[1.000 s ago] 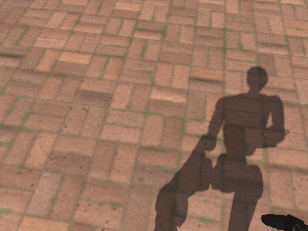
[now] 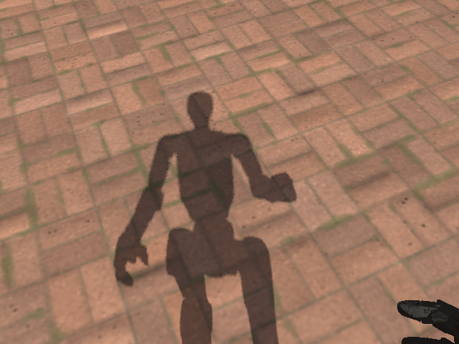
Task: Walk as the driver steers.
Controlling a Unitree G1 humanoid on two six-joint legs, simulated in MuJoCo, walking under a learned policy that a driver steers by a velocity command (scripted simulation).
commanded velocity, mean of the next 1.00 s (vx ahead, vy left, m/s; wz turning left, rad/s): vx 0.50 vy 0.00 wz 0.20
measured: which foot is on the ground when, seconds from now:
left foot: down 0.00-0.46, up 0.48-0.94, down 0.96-1.00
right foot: down 0.00-0.02, up 0.04-0.44, down 0.46-0.98, up 1.00-1.00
